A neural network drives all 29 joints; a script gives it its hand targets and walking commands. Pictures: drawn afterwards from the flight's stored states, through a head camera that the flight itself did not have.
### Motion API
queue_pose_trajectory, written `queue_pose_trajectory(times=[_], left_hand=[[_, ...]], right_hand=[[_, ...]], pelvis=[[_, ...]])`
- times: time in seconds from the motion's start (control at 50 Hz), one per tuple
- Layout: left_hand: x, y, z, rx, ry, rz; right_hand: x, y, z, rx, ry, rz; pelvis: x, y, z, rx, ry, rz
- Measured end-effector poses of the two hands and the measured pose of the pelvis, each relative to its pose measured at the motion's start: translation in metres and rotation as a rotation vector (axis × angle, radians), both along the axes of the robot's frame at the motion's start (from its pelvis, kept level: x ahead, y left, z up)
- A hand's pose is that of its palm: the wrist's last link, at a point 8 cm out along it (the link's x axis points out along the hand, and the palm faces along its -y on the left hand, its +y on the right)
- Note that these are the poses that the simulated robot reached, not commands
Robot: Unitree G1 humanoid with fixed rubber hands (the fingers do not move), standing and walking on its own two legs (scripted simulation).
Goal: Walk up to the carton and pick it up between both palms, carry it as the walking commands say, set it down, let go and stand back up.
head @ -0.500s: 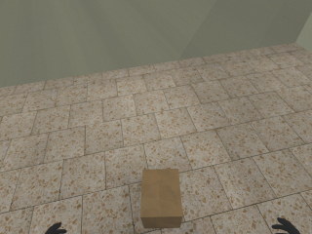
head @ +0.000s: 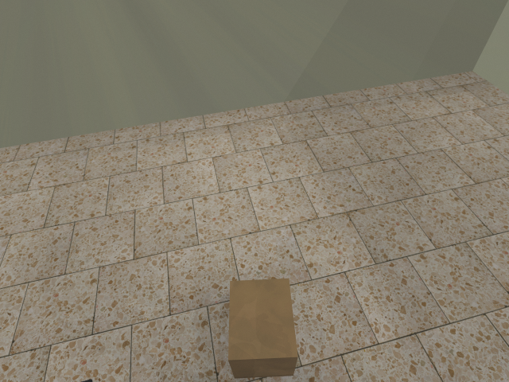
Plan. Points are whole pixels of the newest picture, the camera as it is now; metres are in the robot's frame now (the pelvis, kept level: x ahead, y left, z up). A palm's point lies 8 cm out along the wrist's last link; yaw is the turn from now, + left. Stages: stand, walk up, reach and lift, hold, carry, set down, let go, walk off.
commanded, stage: stand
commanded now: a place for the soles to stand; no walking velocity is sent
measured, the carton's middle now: (261, 328) +0.43 +0.02 -0.66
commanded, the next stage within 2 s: reach and lift in 0.24 s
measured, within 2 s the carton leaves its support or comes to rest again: neither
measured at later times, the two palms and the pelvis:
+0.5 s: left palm out of the picture +0.16 +0.30 -0.09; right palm (452, 374) +0.17 -0.28 -0.11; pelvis +0.00 +0.00 -0.02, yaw +4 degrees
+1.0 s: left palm (138, 326) +0.28 +0.26 -0.15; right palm (392, 320) +0.27 -0.24 -0.16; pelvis -0.06 +0.00 -0.07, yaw +4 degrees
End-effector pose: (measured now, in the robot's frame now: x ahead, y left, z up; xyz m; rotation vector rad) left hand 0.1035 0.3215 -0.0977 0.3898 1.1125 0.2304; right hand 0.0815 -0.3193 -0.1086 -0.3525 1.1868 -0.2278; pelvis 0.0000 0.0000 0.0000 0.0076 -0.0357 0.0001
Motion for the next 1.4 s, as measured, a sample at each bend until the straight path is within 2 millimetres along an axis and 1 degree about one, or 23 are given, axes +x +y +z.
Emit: queue_pose_trajectory(times=[0.12,0.24,0.26,0.34,0.38,0.42,0.48,0.56,0.62,0.78,0.96,1.1,1.24,1.4], left_hand=[[0.007,0.001,0.000,0.001,-0.007,-0.007],[0.009,0.001,0.000,0.002,-0.006,-0.010],[0.013,-0.001,0.002,-0.010,-0.023,0.000],[0.041,-0.013,0.012,-0.041,-0.104,-0.027],[0.047,-0.017,0.013,-0.042,-0.100,-0.028],[0.049,-0.019,0.012,-0.045,-0.088,-0.024],[0.053,-0.023,0.008,-0.059,-0.078,-0.022],[0.065,-0.027,-0.002,-0.079,-0.094,-0.022],[0.080,-0.032,-0.012,-0.096,-0.117,-0.024],[0.122,-0.045,-0.035,-0.137,-0.191,-0.029],[0.162,-0.059,-0.051,-0.174,-0.250,-0.016],[0.197,-0.069,-0.064,-0.203,-0.290,0.001],[0.234,-0.082,-0.080,-0.235,-0.341,0.004],[0.279,-0.095,-0.100,-0.276,-0.406,0.003]], right_hand=[[0.010,0.001,0.002,-0.002,-0.025,-0.002],[0.018,0.002,0.003,-0.001,-0.046,0.000],[0.023,0.002,0.004,0.003,-0.065,-0.006],[0.062,0.017,0.013,0.026,-0.155,0.051],[0.075,0.022,0.012,0.042,-0.167,0.049],[0.082,0.026,0.010,0.058,-0.172,0.040],[0.088,0.033,0.005,0.080,-0.174,0.030],[0.095,0.039,-0.004,0.095,-0.172,0.026],[0.105,0.044,-0.012,0.097,-0.180,0.029],[0.143,0.058,-0.029,0.109,-0.243,0.043],[0.183,0.079,-0.047,0.151,-0.295,0.037],[0.223,0.089,-0.059,0.177,-0.346,0.032],[0.260,0.099,-0.074,0.205,-0.412,0.020],[0.304,0.115,-0.096,0.243,-0.482,0.015]], pelvis=[[0.003,0.002,-0.001,0.000,-0.004,-0.003],[0.004,0.002,-0.001,0.000,-0.006,-0.006],[0.004,0.002,-0.002,0.000,0.007,0.001],[-0.006,0.002,-0.008,-0.002,0.022,0.033],[-0.008,0.001,-0.010,-0.005,0.021,0.046],[-0.007,-0.001,-0.011,-0.007,0.027,0.056],[-0.005,-0.003,-0.014,-0.010,0.047,0.064],[-0.005,-0.006,-0.022,-0.014,0.096,0.065],[-0.008,-0.007,-0.030,-0.014,0.139,0.067],[-0.026,-0.004,-0.051,-0.014,0.245,0.066],[-0.053,0.002,-0.069,-0.006,0.341,0.061],[-0.070,0.003,-0.081,-0.003,0.429,0.066],[-0.077,0.000,-0.093,-0.007,0.539,0.073],[-0.077,-0.007,-0.108,-0.014,0.671,0.083]])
